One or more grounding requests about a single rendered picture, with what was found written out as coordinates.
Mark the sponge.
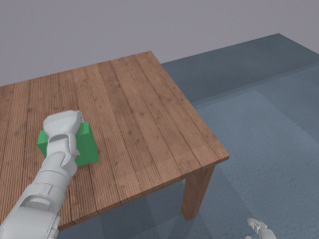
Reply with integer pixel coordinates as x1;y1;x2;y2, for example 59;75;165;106
37;121;99;166

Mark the left robot hand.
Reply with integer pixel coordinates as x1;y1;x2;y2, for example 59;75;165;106
43;110;84;157

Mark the robot left upper arm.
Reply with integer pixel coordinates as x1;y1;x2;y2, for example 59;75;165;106
0;205;61;239

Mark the left robot forearm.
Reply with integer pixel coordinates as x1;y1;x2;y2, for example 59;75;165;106
0;131;78;238

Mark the table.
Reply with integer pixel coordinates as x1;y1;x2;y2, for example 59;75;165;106
0;51;230;232

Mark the right robot hand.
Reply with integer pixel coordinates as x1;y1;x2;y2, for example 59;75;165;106
245;218;276;239

